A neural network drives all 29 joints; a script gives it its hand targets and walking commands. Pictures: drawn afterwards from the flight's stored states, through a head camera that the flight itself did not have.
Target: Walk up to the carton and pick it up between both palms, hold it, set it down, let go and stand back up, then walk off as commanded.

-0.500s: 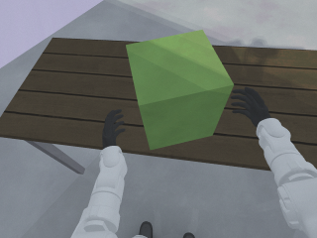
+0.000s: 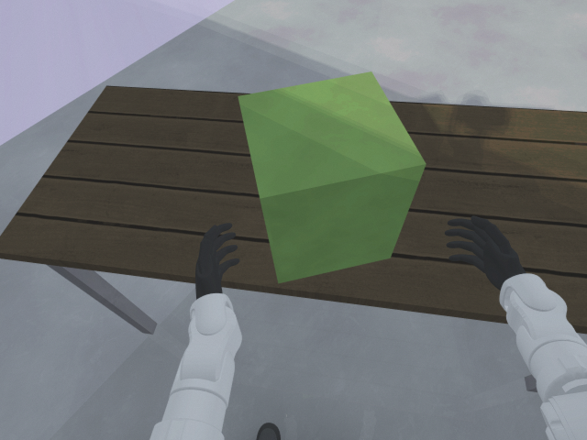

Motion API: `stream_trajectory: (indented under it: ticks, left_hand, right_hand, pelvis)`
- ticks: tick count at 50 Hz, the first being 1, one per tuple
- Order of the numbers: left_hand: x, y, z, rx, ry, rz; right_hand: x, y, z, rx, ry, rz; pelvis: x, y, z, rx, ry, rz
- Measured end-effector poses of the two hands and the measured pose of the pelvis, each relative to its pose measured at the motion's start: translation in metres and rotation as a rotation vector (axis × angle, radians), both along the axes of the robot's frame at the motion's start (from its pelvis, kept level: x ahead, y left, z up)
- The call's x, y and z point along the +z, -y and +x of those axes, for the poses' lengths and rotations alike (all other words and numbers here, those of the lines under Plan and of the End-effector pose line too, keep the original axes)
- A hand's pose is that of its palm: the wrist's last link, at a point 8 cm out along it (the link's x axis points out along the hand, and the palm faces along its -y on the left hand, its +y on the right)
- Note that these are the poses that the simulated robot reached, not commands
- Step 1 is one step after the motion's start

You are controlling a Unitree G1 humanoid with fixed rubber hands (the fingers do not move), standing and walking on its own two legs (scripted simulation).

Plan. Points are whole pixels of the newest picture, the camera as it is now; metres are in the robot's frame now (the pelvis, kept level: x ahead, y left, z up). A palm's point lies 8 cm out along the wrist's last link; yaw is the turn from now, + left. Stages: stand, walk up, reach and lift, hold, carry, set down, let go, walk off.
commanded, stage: set down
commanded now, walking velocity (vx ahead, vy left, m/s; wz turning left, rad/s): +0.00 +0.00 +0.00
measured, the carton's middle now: (321, 185) +0.50 +0.04 +0.00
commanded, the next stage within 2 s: none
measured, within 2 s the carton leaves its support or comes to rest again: neither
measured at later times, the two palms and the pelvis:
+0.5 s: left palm (197, 328) +0.24 +0.18 +0.02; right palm (536, 331) +0.29 -0.25 -0.02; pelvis +0.01 +0.00 +0.01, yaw +0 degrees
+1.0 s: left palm (198, 357) +0.21 +0.17 +0.01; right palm (554, 368) +0.25 -0.27 -0.02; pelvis +0.03 -0.01 +0.01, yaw +1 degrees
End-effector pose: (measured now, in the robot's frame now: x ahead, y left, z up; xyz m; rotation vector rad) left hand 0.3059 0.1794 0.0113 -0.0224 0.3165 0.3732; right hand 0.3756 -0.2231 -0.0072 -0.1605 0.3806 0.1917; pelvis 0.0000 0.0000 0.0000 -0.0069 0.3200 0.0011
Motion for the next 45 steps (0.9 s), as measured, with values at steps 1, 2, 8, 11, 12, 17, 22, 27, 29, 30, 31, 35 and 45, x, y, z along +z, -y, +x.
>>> stream_trajectory:
  ticks: [1, 2, 8, 11, 12, 17, 22, 27, 29, 30, 31, 35, 45]
  left_hand:
    - [0.0, -0.001, -0.004, 0.005, 0.0, -0.001]
    - [0.0, -0.002, -0.007, 0.01, 0.0, -0.001]
    - [0.002, -0.006, -0.025, 0.034, 0.007, -0.003]
    - [0.005, -0.005, -0.033, 0.038, 0.019, -0.006]
    - [0.005, -0.005, -0.035, 0.038, 0.022, -0.008]
    - [0.005, -0.003, -0.048, 0.042, 0.028, -0.02]
    - [0.005, -0.002, -0.058, 0.052, 0.028, -0.029]
    - [0.007, -0.001, -0.066, 0.056, 0.032, -0.031]
    - [0.008, 0.0, -0.069, 0.058, 0.034, -0.031]
    - [0.008, 0.0, -0.07, 0.058, 0.035, -0.032]
    - [0.008, 0.0, -0.072, 0.059, 0.035, -0.032]
    - [0.008, 0.002, -0.078, 0.06, 0.03, -0.035]
    - [0.002, 0.006, -0.092, 0.067, 0.003, -0.043]
  right_hand:
    - [-0.001, 0.002, -0.004, -0.003, 0.001, 0.0]
    - [-0.001, 0.004, -0.007, -0.005, 0.001, 0.001]
    - [-0.003, 0.012, -0.028, -0.009, 0.003, 0.004]
    - [-0.004, 0.016, -0.038, -0.007, -0.005, 0.002]
    - [-0.004, 0.017, -0.042, -0.006, -0.01, 0.0]
    - [-0.007, 0.023, -0.061, -0.005, -0.036, -0.015]
    - [-0.008, 0.029, -0.078, 0.0, -0.056, -0.028]
    - [-0.008, 0.032, -0.089, 0.004, -0.064, -0.032]
    - [-0.008, 0.033, -0.092, 0.004, -0.063, -0.03]
    - [-0.008, 0.034, -0.094, 0.003, -0.063, -0.028]
    - [-0.008, 0.034, -0.095, 0.002, -0.063, -0.026]
    - [-0.01, 0.037, -0.102, -0.002, -0.069, -0.022]
    - [-0.014, 0.042, -0.121, -0.01, -0.087, -0.017]
  pelvis:
    - [0.0, 0.0, 0.001, 0.0, 0.007, 0.0]
    - [0.001, 0.001, 0.002, 0.001, 0.014, 0.001]
    - [0.003, 0.002, 0.006, 0.002, 0.064, 0.003]
    - [0.004, 0.002, 0.006, 0.002, 0.091, 0.003]
    - [0.004, 0.003, 0.006, 0.003, 0.099, 0.004]
    - [0.005, 0.003, 0.008, 0.003, 0.132, 0.005]
    - [0.006, 0.004, 0.01, 0.004, 0.153, 0.006]
    - [0.006, 0.004, 0.012, 0.005, 0.17, 0.007]
    - [0.006, 0.005, 0.013, 0.005, 0.176, 0.007]
    - [0.007, 0.005, 0.014, 0.005, 0.179, 0.007]
    - [0.007, 0.005, 0.014, 0.005, 0.182, 0.008]
    - [0.007, 0.005, 0.017, 0.006, 0.192, 0.009]
    - [0.007, 0.007, 0.024, 0.007, 0.215, 0.011]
